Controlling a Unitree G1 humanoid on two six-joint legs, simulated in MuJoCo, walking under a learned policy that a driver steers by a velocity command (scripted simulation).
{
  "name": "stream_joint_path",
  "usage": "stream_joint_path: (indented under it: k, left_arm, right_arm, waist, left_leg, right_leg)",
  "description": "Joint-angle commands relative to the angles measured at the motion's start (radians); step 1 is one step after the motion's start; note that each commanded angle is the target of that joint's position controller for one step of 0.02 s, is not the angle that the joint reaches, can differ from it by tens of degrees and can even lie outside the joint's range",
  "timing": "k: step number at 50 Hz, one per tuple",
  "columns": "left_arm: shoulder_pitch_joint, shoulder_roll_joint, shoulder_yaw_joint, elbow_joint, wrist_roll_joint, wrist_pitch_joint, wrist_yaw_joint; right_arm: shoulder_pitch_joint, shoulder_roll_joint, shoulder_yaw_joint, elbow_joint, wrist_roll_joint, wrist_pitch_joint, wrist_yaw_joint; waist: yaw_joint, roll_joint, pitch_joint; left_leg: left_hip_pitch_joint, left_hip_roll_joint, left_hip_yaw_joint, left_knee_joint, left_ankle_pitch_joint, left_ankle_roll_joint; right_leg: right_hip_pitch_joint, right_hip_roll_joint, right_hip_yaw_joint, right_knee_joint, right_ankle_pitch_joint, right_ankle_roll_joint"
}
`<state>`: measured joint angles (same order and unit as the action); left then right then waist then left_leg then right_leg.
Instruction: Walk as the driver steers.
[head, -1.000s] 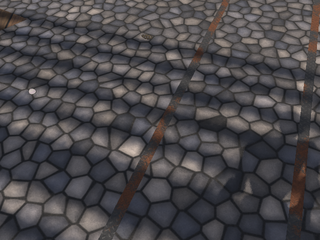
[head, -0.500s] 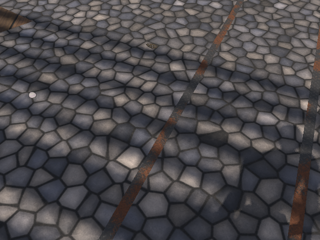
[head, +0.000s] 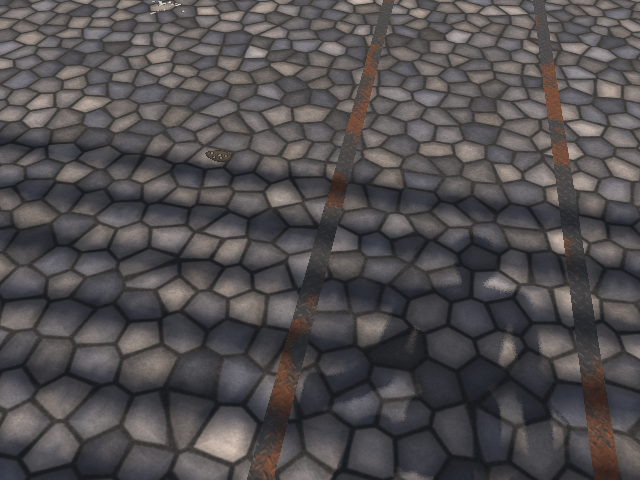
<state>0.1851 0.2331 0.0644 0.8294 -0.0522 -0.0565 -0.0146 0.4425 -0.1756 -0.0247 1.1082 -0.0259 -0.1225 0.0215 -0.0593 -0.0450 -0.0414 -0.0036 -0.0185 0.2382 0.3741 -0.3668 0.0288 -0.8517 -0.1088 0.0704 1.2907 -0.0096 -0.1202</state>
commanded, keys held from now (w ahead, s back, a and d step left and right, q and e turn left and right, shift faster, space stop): w+e+shift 0.66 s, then w+shift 0.14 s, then w+q+shift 0.20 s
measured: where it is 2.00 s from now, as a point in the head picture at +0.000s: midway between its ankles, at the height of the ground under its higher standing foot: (484, 247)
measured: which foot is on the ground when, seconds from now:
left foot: down 0.00-0.24, up 0.26-0.62, down 0.64-1.00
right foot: up 0.00-0.22, down 0.24-0.62, up 0.64-1.00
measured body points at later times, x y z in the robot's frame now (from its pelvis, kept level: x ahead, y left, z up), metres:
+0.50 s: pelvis +0.40 -0.04 +0.00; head +0.41 -0.05 +0.45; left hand +0.49 +0.18 -0.13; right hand +0.56 -0.33 -0.03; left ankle +0.65 +0.10 -0.66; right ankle +0.33 -0.06 -0.73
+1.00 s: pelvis +0.76 -0.20 +0.00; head +0.77 -0.22 +0.45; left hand +1.09 -0.27 -0.03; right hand +0.51 -0.32 -0.13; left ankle +0.76 +0.01 -0.73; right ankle +0.80 -0.44 -0.69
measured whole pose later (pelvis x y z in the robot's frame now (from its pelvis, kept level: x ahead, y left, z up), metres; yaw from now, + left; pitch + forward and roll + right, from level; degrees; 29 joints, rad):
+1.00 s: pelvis +0.76 -0.20 +0.00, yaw -41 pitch +2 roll +2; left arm -0.02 0.23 0.00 0.54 -0.02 -0.11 -0.05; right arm 0.60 -0.25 -0.05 0.86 0.03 -0.09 0.01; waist -0.16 -0.03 0.00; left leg 0.06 0.01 -0.03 0.29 -0.38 -0.03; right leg -0.72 -0.09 0.06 0.76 -0.03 -0.03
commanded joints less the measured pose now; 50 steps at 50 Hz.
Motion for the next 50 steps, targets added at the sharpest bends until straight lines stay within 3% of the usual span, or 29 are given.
stream_joint_path:
  k: [1, 5, 7, 9, 10, 11, 12, 13, 14, 15, 16, 17, 20, 23, 25, 28, 30, 31, 32, 33, 34, 35, 36, 37, 38, 40, 41, 45, 50]
  left_arm:
    - [-0.053, 0.02, 0.003, -0.076, 0.009, 0.004, -0.01]
    - [-0.179, 0.014, -0.001, -0.145, 0.005, -0.019, -0.051]
    - [-0.207, 0.034, 0.008, -0.179, 0.006, -0.031, -0.075]
    - [-0.096, 0.084, 0.03, -0.171, -0.008, -0.018, -0.085]
    - [0.076, 0.144, 0.056, -0.134, -0.01, 0.0, -0.079]
    - [0.356, 0.243, 0.1, -0.059, -0.003, 0.018, -0.062]
    - [0.497, 0.234, 0.107, 0.004, -0.009, 0.029, -0.032]
    - [0.398, 0.197, 0.072, 0.019, 0.049, 0.02, -0.041]
    - [0.306, 0.141, 0.041, -0.05, 0.08, -0.011, -0.045]
    - [0.337, 0.087, 0.036, -0.048, 0.067, -0.029, -0.047]
    - [0.28, 0.086, 0.029, -0.057, 0.051, -0.043, -0.052]
    - [0.176, 0.101, 0.027, -0.086, 0.04, -0.052, -0.051]
    - [0.045, 0.103, 0.016, -0.135, 0.046, -0.055, -0.014]
    - [0.1, 0.117, 0.022, -0.136, 0.023, -0.055, 0.03]
    - [0.156, 0.14, 0.033, -0.124, 0.014, -0.045, 0.033]
    - [0.205, 0.122, 0.037, -0.112, -0.003, -0.036, 0.032]
    - [0.188, 0.112, 0.041, -0.122, 0.007, -0.027, 0.032]
    - [0.146, 0.102, 0.035, -0.144, 0.021, -0.025, 0.023]
    - [0.096, 0.033, 0.006, -0.191, 0.057, -0.027, 0.008]
    - [0.279, -0.067, -0.026, -0.246, -0.003, -0.037, 0.0]
    - [0.257, 0.026, -0.026, -0.219, -0.042, -0.029, 0.015]
    - [0.142, 0.085, -0.017, -0.223, -0.015, -0.021, 0.016]
    - [0.059, 0.09, -0.017, -0.237, 0.017, -0.02, 0.013]
    - [-0.02, 0.075, -0.017, -0.265, 0.041, -0.027, 0.009]
    - [-0.067, 0.051, -0.02, -0.283, 0.046, -0.028, 0.002]
    - [-0.001, 0.036, -0.024, -0.28, 0.001, -0.013, -0.006]
    - [-0.028, 0.028, -0.03, -0.295, 0.008, -0.012, -0.007]
    - [-0.127, 0.047, -0.045, -0.329, 0.051, -0.039, -0.018]
    - [-0.276, 0.087, -0.03, -0.357, 0.024, -0.076, -0.038]
  right_arm:
    - [-0.092, -0.115, -0.01, -0.079, -0.009, -0.022, -0.032]
    - [-0.01, -0.168, -0.015, -0.092, -0.004, -0.009, -0.066]
    - [-0.007, -0.224, -0.025, -0.125, -0.001, 0.005, -0.086]
    - [-0.017, -0.294, -0.047, -0.157, 0.005, 0.027, -0.112]
    - [-0.08, -0.319, -0.058, -0.188, 0.007, 0.036, -0.114]
    - [-0.179, -0.328, -0.065, -0.237, 0.008, 0.033, -0.097]
    - [-0.283, -0.261, -0.054, -0.261, 0.031, 0.018, -0.06]
    - [-0.278, -0.026, 0.003, -0.342, 0.013, -0.041, -0.028]
    - [-0.174, -0.001, 0.022, -0.434, 0.059, -0.094, -0.003]
    - [-0.289, -0.1, 0.004, -0.473, 0.073, -0.119, 0.004]
    - [-0.296, -0.125, -0.007, -0.483, 0.073, -0.115, 0.003]
    - [-0.238, -0.118, -0.004, -0.465, 0.051, -0.094, -0.002]
    - [-0.214, -0.18, -0.023, -0.471, 0.024, -0.032, -0.026]
    - [-0.436, -0.134, -0.006, -0.563, -0.013, -0.03, -0.044]
    - [-0.525, -0.098, -0.003, -0.606, 0.018, -0.026, -0.045]
    - [-0.54, -0.165, -0.039, -0.635, 0.074, -0.027, -0.043]
    - [-0.444, -0.225, -0.075, -0.619, 0.085, -0.042, -0.039]
    - [-0.263, -0.263, -0.099, -0.585, 0.083, -0.05, -0.037]
    - [0.007, -0.313, -0.11, -0.547, 0.065, -0.044, -0.045]
    - [0.058, -0.391, -0.117, -0.518, 0.008, -0.045, -0.023]
    - [-0.005, -0.298, -0.104, -0.532, 0.012, -0.038, -0.016]
    - [-0.046, -0.207, -0.087, -0.526, 0.026, -0.022, -0.025]
    - [-0.046, -0.2, -0.081, -0.498, 0.021, -0.007, -0.025]
    - [-0.052, -0.202, -0.079, -0.472, 0.013, -0.003, -0.017]
    - [-0.041, -0.172, -0.07, -0.442, 0.005, -0.007, -0.005]
    - [-0.094, -0.13, -0.052, -0.411, 0.027, -0.008, 0.004]
    - [-0.081, -0.123, -0.048, -0.392, 0.037, -0.009, 0.005]
    - [-0.086, -0.215, -0.06, -0.386, 0.046, -0.005, -0.01]
    - [0.02, -0.261, -0.057, -0.354, 0.071, 0.009, -0.021]
  waist:
    - [0.048, 0.063, 0.231]
    - [0.026, 0.04, 0.237]
    - [0.056, 0.085, 0.179]
    - [0.153, 0.187, 0.085]
    - [0.254, 0.232, 0.015]
    - [0.38, 0.234, -0.087]
    - [0.435, 0.065, -0.051]
    - [0.227, -0.293, 0.043]
    - [0.104, -0.289, -0.147]
    - [0.153, -0.089, -0.097]
    - [0.084, 0.113, -0.003]
    - [0.008, 0.195, 0.036]
    - [-0.061, 0.174, 0.125]
    - [0.03, 0.097, 0.145]
    - [0.101, 0.034, 0.103]
    - [0.128, -0.066, 0.059]
    - [0.061, -0.104, 0.001]
    - [-0.043, -0.108, -0.107]
    - [-0.157, -0.045, -0.303]
    - [-0.019, 0.481, -0.457]
    - [-0.04, 0.476, -0.324]
    - [-0.073, 0.321, -0.159]
    - [-0.071, 0.123, -0.077]
    - [-0.055, 0.046, -0.005]
    - [-0.042, 0.058, 0.046]
    - [0.039, 0.142, 0.059]
    - [0.048, 0.128, 0.09]
    - [0.068, 0.076, 0.154]
    - [0.006, 0.12, 0.158]
  left_leg:
    - [-0.177, 0.229, -0.063, -0.294, 0.304, -0.01]
    - [0.001, 0.237, 0.041, -0.259, 0.644, -0.067]
    - [0.034, 0.232, 0.092, -0.144, 1.151, -0.095]
    - [0.071, 0.273, 0.094, 0.066, 1.57, -0.077]
    - [0.03, 0.294, 0.073, 0.26, 1.698, -0.052]
    - [-0.099, 0.283, 0.024, 0.557, 1.646, -0.019]
    - [-0.3, 0.112, 0.033, 1.027, 0.777, -0.01]
    - [-0.715, -0.039, -0.141, 1.388, -0.201, 0.012]
    - [-0.934, -0.059, -0.374, 1.459, -0.205, 0.058]
    - [-0.978, -0.026, -0.395, 1.375, -0.107, 0.094]
    - [-0.958, 0.017, -0.386, 1.256, -0.017, 0.098]
    - [-0.881, 0.06, -0.401, 1.166, 0.043, 0.069]
    - [-0.7, 0.127, -0.374, 0.916, 0.086, -0.034]
    - [-0.472, 0.096, -0.285, 0.51, 0.37, -0.083]
    - [-0.352, 0.028, -0.241, 0.303, 0.47, -0.101]
    - [-0.35, 0.001, -0.316, 0.129, 0.412, -0.113]
    - [-0.28, -0.006, -0.314, 0.093, 0.312, -0.075]
    - [-0.093, 0.027, -0.315, 0.132, 0.285, -0.035]
    - [0.273, 0.19, -0.468, 0.219, 0.081, 0.023]
    - [0.564, 0.462, -1.155, -0.043, -0.377, 0.211]
    - [0.494, 0.468, -1.271, -0.109, -0.647, 0.208]
    - [0.366, 0.409, -1.07, -0.099, -0.518, 0.167]
    - [0.223, 0.355, -0.884, -0.088, -0.289, 0.144]
    - [0.091, 0.301, -0.765, -0.095, -0.136, 0.134]
    - [-0.029, 0.245, -0.612, -0.096, 0.031, 0.105]
    - [-0.109, 0.254, -0.623, -0.156, -0.031, 0.149]
    - [-0.138, 0.256, -0.616, -0.174, -0.025, 0.164]
    - [-0.217, 0.241, -0.537, -0.229, 0.116, 0.189]
    - [-0.229, 0.238, -0.444, -0.249, 0.213, 0.147]
  right_leg:
    - [-0.064, -0.006, -0.01, -0.143, 0.129, 0.009]
    - [-0.05, 0.04, -0.133, -0.375, 0.175, -0.028]
    - [0.137, 0.115, -0.264, -0.471, 0.124, -0.055]
    - [0.344, 0.179, -0.327, -0.453, 0.028, -0.062]
    - [0.534, 0.19, -0.306, -0.431, -0.058, -0.087]
    - [0.844, 0.174, -0.214, -0.491, -0.111, -0.137]
    - [1.019, 0.114, -0.102, -0.703, -0.036, -0.182]
    - [1.095, 0.085, 0.182, -0.631, 0.007, -0.221]
    - [1.194, -0.077, 0.671, -0.826, -0.41, -0.396]
    - [1.11, -0.106, 0.769, -1.021, -0.598, -0.345]
    - [0.942, -0.107, 0.733, -1.071, -0.647, -0.291]
    - [0.765, -0.085, 0.693, -1.074, -0.637, -0.275]
    - [0.389, 0.044, 0.471, -1.101, -0.466, -0.236]
    - [0.207, 0.162, 0.264, -1.062, -0.229, -0.193]
    - [0.229, 0.187, 0.245, -1.017, -0.257, -0.143]
    - [0.473, 0.141, 0.366, -0.926, -0.315, -0.116]
    - [0.617, 0.118, 0.396, -0.769, -0.112, -0.082]
    - [0.617, 0.143, 0.352, -0.565, 0.054, -0.044]
    - [0.428, 0.164, 0.267, -0.21, 0.006, -0.009]
    - [0.069, 0.259, 0.184, 0.118, -0.571, 0.031]
    - [-0.097, 0.137, 0.135, 0.243, -0.462, 0.029]
    - [-0.144, 0.108, 0.086, 0.274, -0.377, 0.032]
    - [-0.09, 0.075, 0.054, 0.242, -0.331, 0.032]
    - [-0.043, 0.055, 0.051, 0.173, -0.311, 0.023]
    - [0.033, 0.029, 0.055, 0.112, -0.325, 0.009]
    - [0.051, 0.01, 0.072, 0.05, -0.333, 0.017]
    - [0.027, 0.01, 0.082, 0.007, -0.319, 0.021]
    - [0.042, -0.027, 0.023, -0.291, -0.082, 0.066]
    - [0.393, 0.072, -0.051, -0.658, 0.017, 0.107]
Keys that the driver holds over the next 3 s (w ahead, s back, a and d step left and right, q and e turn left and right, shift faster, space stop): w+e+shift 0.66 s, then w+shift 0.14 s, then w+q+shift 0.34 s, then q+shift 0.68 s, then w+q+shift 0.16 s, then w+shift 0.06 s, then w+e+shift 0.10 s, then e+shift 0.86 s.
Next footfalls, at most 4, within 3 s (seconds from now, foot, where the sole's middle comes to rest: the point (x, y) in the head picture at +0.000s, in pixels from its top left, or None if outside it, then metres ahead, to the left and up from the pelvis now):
0.24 right None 0.36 -0.07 -0.77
0.64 left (317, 389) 0.79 -0.02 -0.77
1.08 right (509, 357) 0.85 -0.49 -0.77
1.46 left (451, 244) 1.24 -0.43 -0.77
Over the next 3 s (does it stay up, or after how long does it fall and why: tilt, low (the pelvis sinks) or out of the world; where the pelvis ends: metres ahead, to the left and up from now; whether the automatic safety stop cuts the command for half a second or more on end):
stays up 1.44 -0.51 0.01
